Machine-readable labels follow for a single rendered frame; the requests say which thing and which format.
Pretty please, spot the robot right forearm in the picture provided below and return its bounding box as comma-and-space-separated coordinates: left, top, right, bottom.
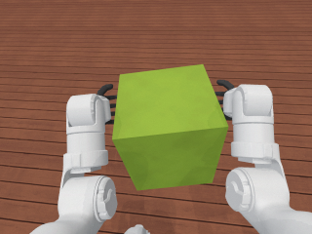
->
223, 84, 290, 198

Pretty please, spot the robot left hand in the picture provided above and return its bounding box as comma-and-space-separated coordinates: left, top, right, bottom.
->
97, 84, 117, 125

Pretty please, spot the robot left upper arm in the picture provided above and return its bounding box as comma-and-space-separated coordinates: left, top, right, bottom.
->
30, 175, 118, 234

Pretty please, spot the robot right hand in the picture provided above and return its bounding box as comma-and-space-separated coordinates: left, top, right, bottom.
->
214, 79, 235, 120

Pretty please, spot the robot right upper arm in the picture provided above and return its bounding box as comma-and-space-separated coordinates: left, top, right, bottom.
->
225, 167, 312, 234

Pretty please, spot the robot left forearm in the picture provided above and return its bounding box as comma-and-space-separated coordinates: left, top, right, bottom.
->
58, 94, 111, 213

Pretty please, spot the carton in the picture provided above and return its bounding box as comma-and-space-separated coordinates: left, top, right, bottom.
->
112, 64, 229, 191

